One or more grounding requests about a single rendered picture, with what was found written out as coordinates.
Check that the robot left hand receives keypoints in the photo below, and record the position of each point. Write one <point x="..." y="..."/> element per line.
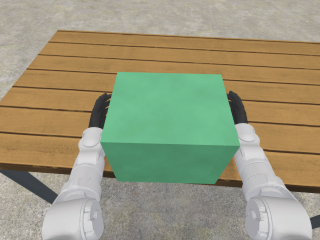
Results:
<point x="99" y="111"/>

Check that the table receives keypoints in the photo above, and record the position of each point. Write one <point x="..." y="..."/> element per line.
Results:
<point x="44" y="114"/>

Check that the robot left upper arm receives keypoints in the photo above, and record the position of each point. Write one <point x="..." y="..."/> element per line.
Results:
<point x="77" y="219"/>

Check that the robot right hand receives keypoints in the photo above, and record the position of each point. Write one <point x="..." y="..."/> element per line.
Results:
<point x="237" y="108"/>

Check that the left robot forearm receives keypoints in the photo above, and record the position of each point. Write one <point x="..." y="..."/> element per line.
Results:
<point x="87" y="172"/>

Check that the carton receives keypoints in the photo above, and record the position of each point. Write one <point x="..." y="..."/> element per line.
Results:
<point x="169" y="128"/>

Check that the robot right upper arm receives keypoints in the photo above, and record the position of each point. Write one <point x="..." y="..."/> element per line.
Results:
<point x="276" y="218"/>

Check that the right robot forearm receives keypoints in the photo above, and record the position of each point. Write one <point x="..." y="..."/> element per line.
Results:
<point x="255" y="170"/>

